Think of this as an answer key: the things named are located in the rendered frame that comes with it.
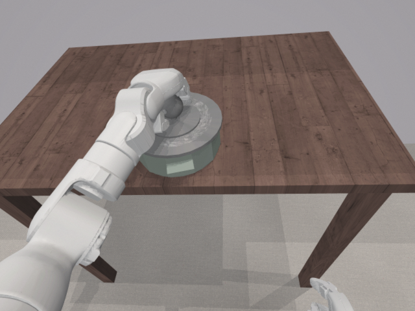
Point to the knob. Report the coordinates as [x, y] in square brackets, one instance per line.
[174, 107]

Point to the table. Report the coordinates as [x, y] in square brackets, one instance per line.
[296, 119]

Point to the robot right hand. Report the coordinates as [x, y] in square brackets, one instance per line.
[336, 301]

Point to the robot left forearm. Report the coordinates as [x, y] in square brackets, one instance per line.
[108, 163]

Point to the robot left hand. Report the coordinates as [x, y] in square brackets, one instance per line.
[171, 82]

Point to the robot left upper arm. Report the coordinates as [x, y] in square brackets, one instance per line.
[36, 278]

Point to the lid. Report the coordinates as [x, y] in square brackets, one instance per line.
[196, 127]

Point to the pot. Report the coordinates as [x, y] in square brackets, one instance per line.
[182, 166]

